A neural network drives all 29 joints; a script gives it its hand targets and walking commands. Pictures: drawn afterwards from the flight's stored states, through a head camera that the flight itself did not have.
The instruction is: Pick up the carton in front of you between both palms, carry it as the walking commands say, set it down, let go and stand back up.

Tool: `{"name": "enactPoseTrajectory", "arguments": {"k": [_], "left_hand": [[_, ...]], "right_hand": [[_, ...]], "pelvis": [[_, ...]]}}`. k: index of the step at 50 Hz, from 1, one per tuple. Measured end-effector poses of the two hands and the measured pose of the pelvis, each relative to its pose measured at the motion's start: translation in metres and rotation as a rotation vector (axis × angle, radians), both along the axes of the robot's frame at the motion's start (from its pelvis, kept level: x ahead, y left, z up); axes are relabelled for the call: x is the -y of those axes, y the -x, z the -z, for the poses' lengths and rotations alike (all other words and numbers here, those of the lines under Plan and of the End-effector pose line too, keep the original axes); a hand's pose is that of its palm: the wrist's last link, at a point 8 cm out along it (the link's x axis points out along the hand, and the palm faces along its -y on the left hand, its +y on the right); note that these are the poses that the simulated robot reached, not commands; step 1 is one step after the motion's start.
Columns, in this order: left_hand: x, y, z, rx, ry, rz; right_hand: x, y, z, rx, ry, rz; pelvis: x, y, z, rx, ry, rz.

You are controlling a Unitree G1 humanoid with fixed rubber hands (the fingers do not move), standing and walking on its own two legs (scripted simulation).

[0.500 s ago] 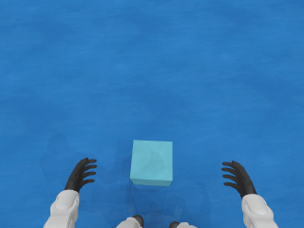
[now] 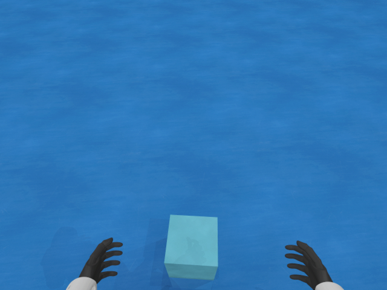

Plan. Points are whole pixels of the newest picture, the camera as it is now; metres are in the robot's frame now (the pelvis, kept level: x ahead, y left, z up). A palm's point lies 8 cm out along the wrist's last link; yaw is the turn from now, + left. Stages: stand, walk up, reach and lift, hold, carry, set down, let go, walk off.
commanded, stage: let go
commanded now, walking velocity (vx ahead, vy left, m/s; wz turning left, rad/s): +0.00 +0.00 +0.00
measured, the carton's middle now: (192, 248) +0.40 +0.03 -0.65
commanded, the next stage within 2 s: stand in 0.08 s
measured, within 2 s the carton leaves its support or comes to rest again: neither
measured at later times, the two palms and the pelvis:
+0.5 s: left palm (60, 288) +0.14 +0.30 -0.09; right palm out of the picture +0.15 -0.28 -0.08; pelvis +0.02 +0.01 +0.00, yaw -1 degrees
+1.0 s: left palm out of the picture +0.12 +0.31 -0.10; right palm out of the picture +0.12 -0.29 -0.09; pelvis +0.01 +0.01 +0.00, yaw -1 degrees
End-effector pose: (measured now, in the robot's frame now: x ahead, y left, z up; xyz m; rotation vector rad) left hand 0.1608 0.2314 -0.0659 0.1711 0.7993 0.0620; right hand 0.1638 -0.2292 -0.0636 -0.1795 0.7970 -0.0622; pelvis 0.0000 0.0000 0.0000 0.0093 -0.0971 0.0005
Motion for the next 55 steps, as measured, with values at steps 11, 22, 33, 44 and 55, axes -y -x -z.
{"name": "enactPoseTrajectory", "arguments": {"k": [11,22,33,44,55], "left_hand": [[-0.040,0.008,0.013,-0.041,-0.134,-0.039],[-0.066,0.017,0.023,-0.115,-0.191,-0.050],[-0.068,0.019,0.027,-0.146,-0.191,-0.046],[-0.074,0.032,0.029,-0.185,-0.203,-0.052],[-0.078,0.049,0.030,-0.223,-0.209,-0.060]], "right_hand": [[0.029,0.012,0.015,-0.065,0.140,0.040],[0.050,0.014,0.016,-0.107,0.214,0.067],[0.048,0.021,0.022,-0.145,0.209,0.071],[0.053,0.038,0.026,-0.194,0.214,0.081],[0.059,0.054,0.027,-0.233,0.222,0.088]], "pelvis": [[-0.005,-0.005,0.003,-0.070,0.009,0.006],[-0.010,-0.015,0.003,-0.095,0.011,0.011],[-0.013,-0.018,0.001,-0.085,0.010,0.011],[-0.013,-0.013,-0.001,-0.073,0.009,0.011],[-0.013,-0.005,-0.004,-0.065,0.010,0.010]]}}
